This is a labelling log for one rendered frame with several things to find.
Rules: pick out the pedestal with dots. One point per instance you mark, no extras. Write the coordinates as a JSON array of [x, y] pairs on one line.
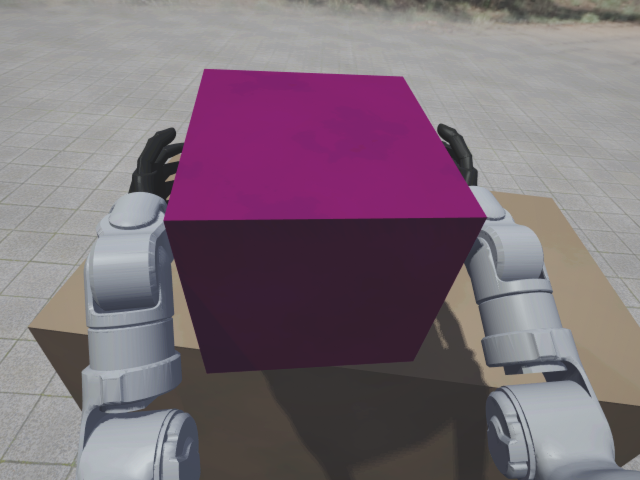
[[417, 420]]

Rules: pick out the robot right hand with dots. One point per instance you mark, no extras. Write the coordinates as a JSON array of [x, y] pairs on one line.
[[459, 152]]

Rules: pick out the robot left hand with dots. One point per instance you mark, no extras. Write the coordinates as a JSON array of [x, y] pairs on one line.
[[152, 172]]

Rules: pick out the carton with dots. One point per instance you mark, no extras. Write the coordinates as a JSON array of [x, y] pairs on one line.
[[315, 220]]

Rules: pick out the robot left upper arm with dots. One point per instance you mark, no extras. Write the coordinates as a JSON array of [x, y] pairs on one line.
[[145, 445]]

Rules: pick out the robot right upper arm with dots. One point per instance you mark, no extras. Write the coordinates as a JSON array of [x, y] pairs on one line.
[[550, 431]]

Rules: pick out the left robot forearm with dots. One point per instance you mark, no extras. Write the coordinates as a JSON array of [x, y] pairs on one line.
[[129, 308]]

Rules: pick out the right robot forearm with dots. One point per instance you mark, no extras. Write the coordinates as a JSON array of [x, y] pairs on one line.
[[522, 327]]

